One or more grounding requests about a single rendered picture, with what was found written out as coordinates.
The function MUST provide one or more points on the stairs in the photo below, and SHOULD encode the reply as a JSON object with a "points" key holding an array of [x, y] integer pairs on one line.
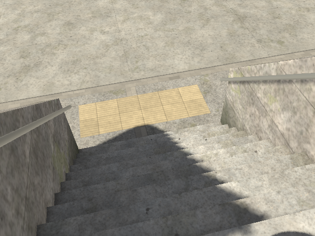
{"points": [[207, 180]]}

